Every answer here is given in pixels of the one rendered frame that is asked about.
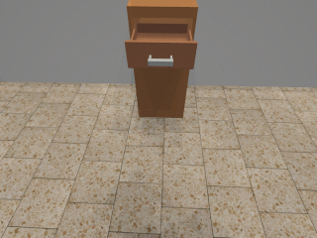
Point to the drawer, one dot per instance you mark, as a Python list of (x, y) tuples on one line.
[(161, 40)]

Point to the handle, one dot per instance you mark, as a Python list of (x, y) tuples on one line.
[(160, 62)]

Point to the cabinet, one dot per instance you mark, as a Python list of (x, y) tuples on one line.
[(161, 92)]

